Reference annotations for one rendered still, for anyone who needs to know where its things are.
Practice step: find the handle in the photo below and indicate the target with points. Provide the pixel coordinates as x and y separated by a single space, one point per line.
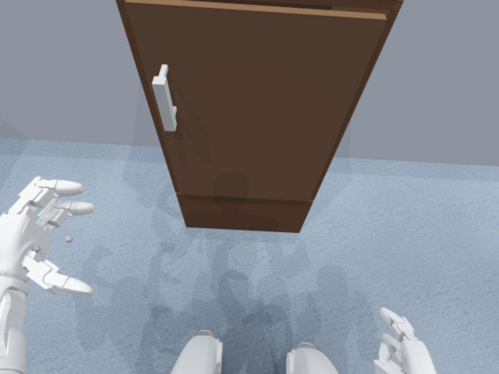
164 101

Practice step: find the robot left forearm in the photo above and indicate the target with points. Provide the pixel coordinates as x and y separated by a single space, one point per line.
13 343

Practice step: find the right robot hand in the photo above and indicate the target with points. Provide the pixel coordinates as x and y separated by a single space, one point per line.
411 355

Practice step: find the cupboard door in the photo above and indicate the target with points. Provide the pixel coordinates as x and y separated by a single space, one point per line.
261 91

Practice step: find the left robot hand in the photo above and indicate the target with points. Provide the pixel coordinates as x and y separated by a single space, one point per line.
19 233

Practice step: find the right robot shin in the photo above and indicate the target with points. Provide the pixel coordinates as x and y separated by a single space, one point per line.
305 345

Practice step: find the robot right thigh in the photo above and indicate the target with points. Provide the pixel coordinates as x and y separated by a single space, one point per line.
308 361

